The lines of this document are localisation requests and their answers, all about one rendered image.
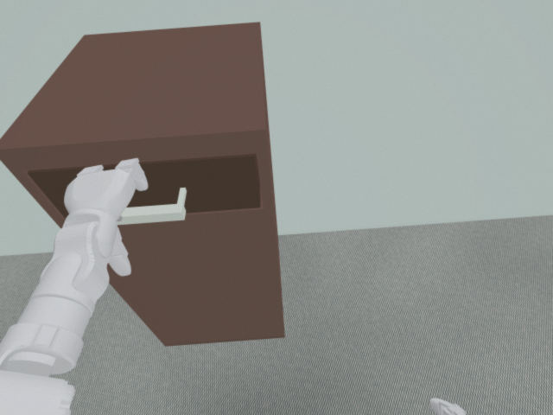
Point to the robot left hand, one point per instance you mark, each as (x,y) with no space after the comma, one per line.
(109,191)

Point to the cabinet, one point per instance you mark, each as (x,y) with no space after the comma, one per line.
(157,95)

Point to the robot left forearm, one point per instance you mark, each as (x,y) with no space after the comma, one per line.
(47,339)

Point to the drawer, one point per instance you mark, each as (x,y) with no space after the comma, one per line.
(213,183)

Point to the left robot upper arm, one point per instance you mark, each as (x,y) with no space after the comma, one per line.
(28,394)

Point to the handle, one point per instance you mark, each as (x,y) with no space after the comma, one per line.
(158,213)

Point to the robot right hand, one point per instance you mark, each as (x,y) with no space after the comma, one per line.
(442,407)

